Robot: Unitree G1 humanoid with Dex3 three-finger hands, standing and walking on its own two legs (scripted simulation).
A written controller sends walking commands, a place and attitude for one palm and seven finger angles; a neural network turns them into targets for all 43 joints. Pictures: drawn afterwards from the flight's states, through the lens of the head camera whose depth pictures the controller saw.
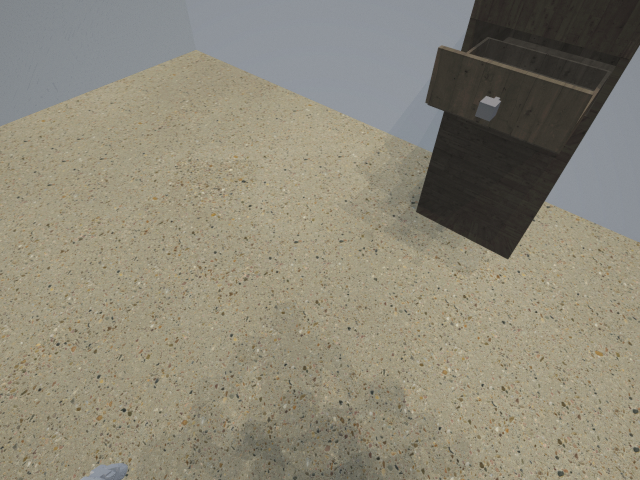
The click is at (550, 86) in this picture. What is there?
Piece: drawer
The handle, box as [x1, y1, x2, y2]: [475, 96, 500, 121]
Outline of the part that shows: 498,97 484,97 480,101 475,115 489,121 494,116 500,101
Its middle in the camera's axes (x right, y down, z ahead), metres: +0.44 -0.34 +0.99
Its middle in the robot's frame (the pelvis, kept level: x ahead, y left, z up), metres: +0.99 -0.39 -0.03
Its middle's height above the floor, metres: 0.74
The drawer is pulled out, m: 0.25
